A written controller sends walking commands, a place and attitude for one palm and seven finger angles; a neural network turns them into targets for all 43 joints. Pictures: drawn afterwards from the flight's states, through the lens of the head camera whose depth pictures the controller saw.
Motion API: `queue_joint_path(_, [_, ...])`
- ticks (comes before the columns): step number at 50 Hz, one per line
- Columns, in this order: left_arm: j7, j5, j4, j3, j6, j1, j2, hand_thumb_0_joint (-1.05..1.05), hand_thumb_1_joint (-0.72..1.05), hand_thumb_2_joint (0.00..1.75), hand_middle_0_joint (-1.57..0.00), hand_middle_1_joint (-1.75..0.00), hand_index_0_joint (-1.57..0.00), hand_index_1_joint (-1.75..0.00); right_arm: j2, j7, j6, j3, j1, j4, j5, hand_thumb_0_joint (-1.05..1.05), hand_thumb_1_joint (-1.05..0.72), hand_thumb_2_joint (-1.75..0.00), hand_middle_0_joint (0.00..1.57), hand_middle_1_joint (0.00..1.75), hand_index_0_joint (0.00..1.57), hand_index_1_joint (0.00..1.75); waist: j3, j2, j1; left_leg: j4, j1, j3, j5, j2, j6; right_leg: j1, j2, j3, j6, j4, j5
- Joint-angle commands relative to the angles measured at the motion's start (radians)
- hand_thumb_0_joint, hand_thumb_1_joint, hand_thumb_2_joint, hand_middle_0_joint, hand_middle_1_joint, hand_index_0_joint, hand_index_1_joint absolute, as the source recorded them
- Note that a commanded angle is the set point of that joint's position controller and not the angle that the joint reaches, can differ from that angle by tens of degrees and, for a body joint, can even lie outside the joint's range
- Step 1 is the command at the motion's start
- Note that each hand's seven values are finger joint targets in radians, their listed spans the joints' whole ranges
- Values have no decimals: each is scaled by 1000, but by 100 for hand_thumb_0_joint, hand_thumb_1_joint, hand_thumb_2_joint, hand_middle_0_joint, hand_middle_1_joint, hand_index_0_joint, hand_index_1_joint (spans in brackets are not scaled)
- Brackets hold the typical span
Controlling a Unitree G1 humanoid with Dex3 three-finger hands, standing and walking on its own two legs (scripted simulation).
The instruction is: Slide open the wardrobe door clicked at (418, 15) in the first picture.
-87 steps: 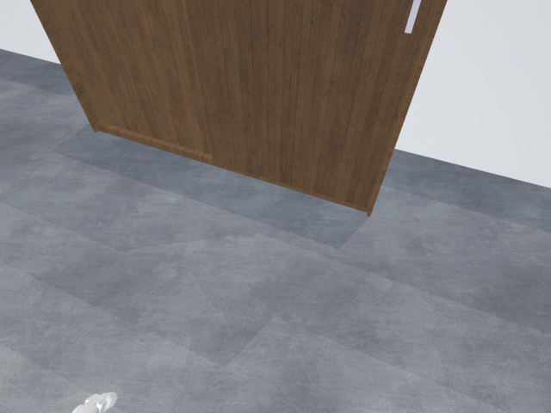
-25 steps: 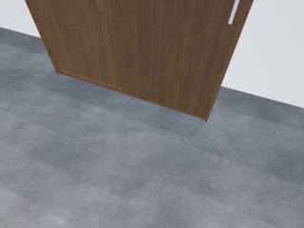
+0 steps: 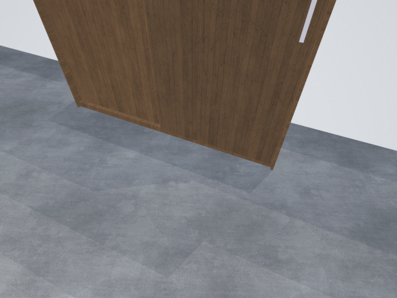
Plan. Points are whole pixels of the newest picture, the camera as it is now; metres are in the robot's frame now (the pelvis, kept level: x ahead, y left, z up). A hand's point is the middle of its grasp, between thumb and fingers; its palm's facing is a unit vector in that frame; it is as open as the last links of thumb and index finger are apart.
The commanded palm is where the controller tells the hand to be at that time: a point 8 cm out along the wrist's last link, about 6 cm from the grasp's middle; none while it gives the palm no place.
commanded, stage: walk to a spot facing it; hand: right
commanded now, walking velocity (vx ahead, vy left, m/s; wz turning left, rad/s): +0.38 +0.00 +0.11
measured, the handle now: (308, 19) +1.08 -0.39 +0.17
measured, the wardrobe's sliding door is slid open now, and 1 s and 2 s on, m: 0.00 0.00 0.00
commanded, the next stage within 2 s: turn to face it in 0.74 s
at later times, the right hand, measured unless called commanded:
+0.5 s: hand (266, 248) +0.31 -0.17 -0.19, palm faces -0.12 +0.97 -0.21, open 7.3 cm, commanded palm none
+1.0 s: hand (269, 230) +0.37 -0.20 -0.20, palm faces +0.07 +0.99 -0.15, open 7.4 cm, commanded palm none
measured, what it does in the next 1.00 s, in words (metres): walks ahead: left foot, then right foot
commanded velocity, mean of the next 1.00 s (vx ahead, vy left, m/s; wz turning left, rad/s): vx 0.28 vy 0.00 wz -0.09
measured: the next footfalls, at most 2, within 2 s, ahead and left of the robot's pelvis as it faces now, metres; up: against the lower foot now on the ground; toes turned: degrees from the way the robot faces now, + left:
left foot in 0.50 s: +0.34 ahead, +0.12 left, +0.00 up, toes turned +12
right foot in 0.92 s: +0.49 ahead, -0.11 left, +0.00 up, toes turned -8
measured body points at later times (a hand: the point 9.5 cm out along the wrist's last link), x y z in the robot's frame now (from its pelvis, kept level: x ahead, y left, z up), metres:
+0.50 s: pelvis +0.18 +0.01 -0.03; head +0.23 +0.01 +0.42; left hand -0.02 +0.18 -0.15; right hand +0.31 -0.22 -0.17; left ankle +0.30 +0.11 -0.74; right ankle -0.02 -0.12 -0.73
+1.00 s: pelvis +0.39 -0.02 -0.01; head +0.40 -0.05 +0.43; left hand +0.48 +0.22 -0.14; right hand +0.37 -0.25 -0.18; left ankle +0.30 +0.10 -0.68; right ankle +0.45 -0.10 -0.74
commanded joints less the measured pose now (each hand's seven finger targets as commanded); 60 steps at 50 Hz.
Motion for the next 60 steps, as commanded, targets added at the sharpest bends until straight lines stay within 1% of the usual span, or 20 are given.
queue_joint_path(1, [10, -7, -64, 33, -29, 52, 90, 0, 90, 90, -20, -30, -20, -30, -138, 0, -25, -50, 97, -43, 0, 0, -90, -90, 20, 30, 20, 30, 137, 85, -1, -141, -42, -221, -272, 145, 107, -180, -39, 32, -33, 28, -151])
queue_joint_path(4, [12, -13, -73, 38, -46, 82, 46, 0, 90, 90, -20, -30, -20, -30, -140, -9, -41, -68, 137, -37, 0, 0, -90, -90, 20, 30, 20, 30, 141, 149, 10, -155, -26, -301, -161, 221, 159, -195, -25, -52, -17, 128, -101])
queue_joint_path(6, [17, -16, -38, 37, -64, 189, 30, 0, 90, 90, -20, -30, -20, -30, -108, -11, -45, -69, 103, -43, 2, 0, -90, -90, 20, 30, 20, 30, 121, 55, 66, 19, -128, -178, 44, 150, 127, 10, -47, -15, -36, -28, -10])
queue_joint_path(7, [24, -6, 19, 55, -75, 337, 82, 0, 90, 90, -20, -30, -20, -30, -49, -6, -47, -61, 57, -64, 6, 0, -90, -90, 20, 30, 20, 30, 92, -181, 123, 341, -309, -21, 117, 12, 68, 222, -173, 201, -100, -136, 159])
queue_joint_path(8, [36, 0, 67, 70, -79, 475, 127, 0, 90, 90, -20, -30, -20, -30, -5, -7, -63, -47, -44, -114, 7, 0, -90, -90, 20, 30, 20, 30, 143, -353, 163, 573, -578, 95, -218, -37, 23, 358, -353, 421, -180, -221, 445])
queue_joint_path(9, [47, -1, 80, 48, -75, 499, 67, 0, 90, 90, -20, -30, -20, -30, -27, -12, -65, -53, -108, -132, 0, 0, -90, -90, 20, 30, 20, 30, 217, -172, 155, 669, -658, 28, -241, 25, 33, 351, -400, 439, -216, -197, 640])
queue_joint_path(15, [57, -8, 49, 36, -103, 382, -12, 0, 90, 90, -20, -30, -20, -30, 70, 33, -38, -51, -132, -146, -2, 0, -90, -90, 20, 30, 20, 30, 237, -123, 54, 563, -597, 116, 1, 100, 14, 203, -242, 96, -149, -309, 498])
queue_joint_path(18, [57, -7, 59, 37, -100, 375, -14, 0, 90, 90, -20, -30, -20, -30, 88, 35, -39, -45, -180, -163, 7, 0, -90, -90, 20, 30, 20, 30, 215, -135, 48, 286, -381, 189, 85, 54, 34, 138, -207, -8, -129, -321, 623])
queue_joint_path(22, [56, -17, 71, 59, -89, 342, 39, 0, 90, 90, -20, -30, -20, -30, 41, 19, -49, -62, 38, -96, -3, 0, -90, -90, 20, 30, 20, 30, 55, -135, -58, 162, -51, 216, 135, -25, 90, 185, -218, -85, -104, -20, 1003])
queue_joint_path(24, [37, -29, 55, 60, -86, 322, -2, 0, 90, 90, -20, -30, -20, -30, -71, -1, -67, -95, 295, -19, -17, 0, -90, -90, 20, 30, 20, 30, -74, 6, -171, 67, 347, 47, 161, 117, 146, -98, -145, -99, -52, 439, 631])
queue_joint_path(25, [34, -39, 30, 52, -89, 376, -79, 0, 90, 90, -20, -30, -20, -30, -156, -14, -70, -114, 346, -9, -10, 0, -90, -90, 20, 30, 20, 30, -168, 205, -142, -46, 459, -422, 120, 415, 270, -337, -1, -92, -20, 810, -140])
queue_joint_path(26, [31, -34, -4, 57, -80, 303, -69, 0, 90, 90, -20, -30, -20, -30, -181, -14, -63, -121, 294, -27, 9, 0, -90, -90, 20, 30, 20, 30, -113, 161, -130, -193, 321, -522, -67, 466, 301, -392, -26, 2, -53, 947, -198])
queue_joint_path(28, [19, -14, -31, 68, -62, 225, -72, 0, 90, 90, -20, -30, -20, -30, -91, -23, -63, -97, 96, -76, 7, 0, -90, -90, 20, 30, 20, 30, 47, 65, -48, -272, 17, -413, -305, 427, 242, -418, -111, 50, -54, 954, -53])
queue_joint_path(33, [7, -1, -26, 62, -13, 280, -128, 0, 90, 90, -20, -30, -20, -30, -18, -28, -85, -69, 13, -78, -10, 0, -90, -90, 20, 30, 20, 30, 74, 54, 69, -292, -237, -47, -39, 305, 160, -301, -156, 1, 0, 663, 20])
queue_joint_path(41, [-20, -5, -136, 66, -34, 56, -100, 0, 90, 90, -20, -30, -20, -30, -43, -16, -80, -75, 90, -64, -9, 0, -90, -90, 20, 30, 20, 30, 135, 92, 16, -252, -146, 33, -24, 280, 137, -226, -99, -99, 9, 229, 107])
queue_joint_path(44, [-10, -1, -103, 68, -48, 153, -57, 0, 90, 90, -20, -30, -20, -30, -25, -22, -70, -72, 119, -50, -1, 0, -90, -90, 20, 30, 20, 30, 79, -18, 61, 3, -107, 136, 195, 222, 79, -7, -61, -111, -4, 33, 188])
queue_joint_path(46, [8, 3, -81, 99, -51, 315, 122, 0, 90, 90, -20, -30, -20, -30, 41, -15, -68, -60, 145, -91, 13, 0, -90, -90, 20, 30, 20, 30, -40, -360, 94, 541, -374, 235, -317, 29, -32, 247, -405, 380, -196, -144, 578])
queue_joint_path(50, [33, -8, -123, 72, -51, 137, 45, 0, 90, 90, -20, -30, -20, -30, 19, -18, -53, -67, 40, -110, 1, 0, -90, -90, 20, 30, 20, 30, 17, -113, 38, 735, -434, 50, -177, 120, -54, 51, -320, 267, -205, -157, 634])
queue_joint_path(53, [32, -11, -143, 79, -48, 74, 34, 0, 90, 90, -20, -30, -20, -30, 34, -20, -24, -74, 78, -103, 5, 0, -90, -90, 20, 30, 20, 30, -31, -106, 9, 629, -333, 68, -95, 112, -79, -4, -248, 136, -171, -152, 698])
queue_joint_path(60, [23, -3, -157, 100, -11, 67, 74, 0, 90, 90, -20, -30, -20, -30, 36, -29, 2, -80, -21, -173, 7, 0, -90, -90, 20, 30, 20, 30, -15, -124, 31, 393, -272, 77, -91, 83, -92, -44, -223, 211, -179, -158, 489])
